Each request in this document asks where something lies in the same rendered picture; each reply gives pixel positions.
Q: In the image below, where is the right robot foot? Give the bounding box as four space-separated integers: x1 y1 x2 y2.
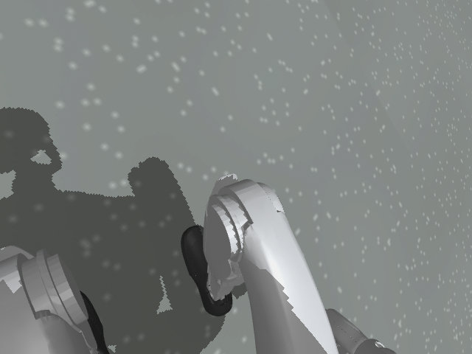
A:
181 226 232 316

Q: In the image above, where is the right robot hand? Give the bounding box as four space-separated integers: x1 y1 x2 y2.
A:
325 309 368 354

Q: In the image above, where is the right robot arm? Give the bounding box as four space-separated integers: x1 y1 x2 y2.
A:
354 339 397 354

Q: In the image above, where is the left robot foot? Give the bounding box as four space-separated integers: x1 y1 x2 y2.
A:
80 291 110 354

